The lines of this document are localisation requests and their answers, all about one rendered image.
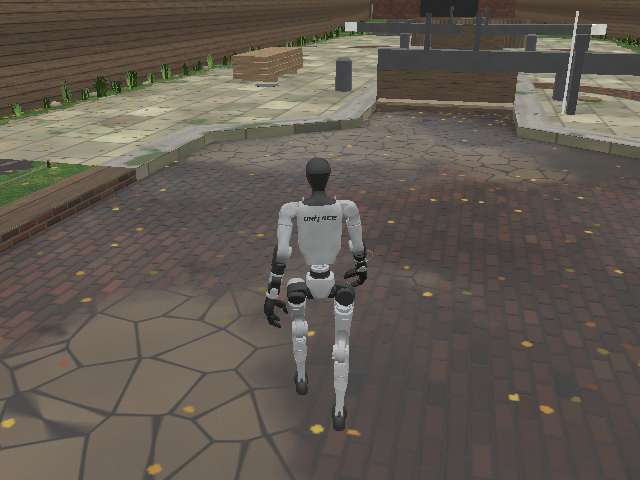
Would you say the right robot foot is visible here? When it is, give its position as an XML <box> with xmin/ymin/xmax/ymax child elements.
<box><xmin>332</xmin><ymin>403</ymin><xmax>347</xmax><ymax>431</ymax></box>

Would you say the robot left forearm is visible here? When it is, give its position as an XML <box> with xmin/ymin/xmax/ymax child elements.
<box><xmin>266</xmin><ymin>244</ymin><xmax>286</xmax><ymax>299</ymax></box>

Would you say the right robot upper arm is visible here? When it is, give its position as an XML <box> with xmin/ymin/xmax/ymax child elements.
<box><xmin>339</xmin><ymin>200</ymin><xmax>364</xmax><ymax>253</ymax></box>

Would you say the robot right forearm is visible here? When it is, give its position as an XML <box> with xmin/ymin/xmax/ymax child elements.
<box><xmin>352</xmin><ymin>238</ymin><xmax>367</xmax><ymax>272</ymax></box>

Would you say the robot right hand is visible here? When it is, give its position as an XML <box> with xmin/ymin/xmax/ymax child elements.
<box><xmin>344</xmin><ymin>266</ymin><xmax>367</xmax><ymax>287</ymax></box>

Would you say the robot right thigh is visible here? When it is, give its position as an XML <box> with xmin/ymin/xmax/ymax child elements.
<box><xmin>332</xmin><ymin>280</ymin><xmax>355</xmax><ymax>363</ymax></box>

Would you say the left robot upper arm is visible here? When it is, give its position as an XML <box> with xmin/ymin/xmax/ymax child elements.
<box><xmin>277</xmin><ymin>202</ymin><xmax>298</xmax><ymax>260</ymax></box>

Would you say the robot left hand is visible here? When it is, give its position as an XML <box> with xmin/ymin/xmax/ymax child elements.
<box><xmin>264</xmin><ymin>297</ymin><xmax>288</xmax><ymax>328</ymax></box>

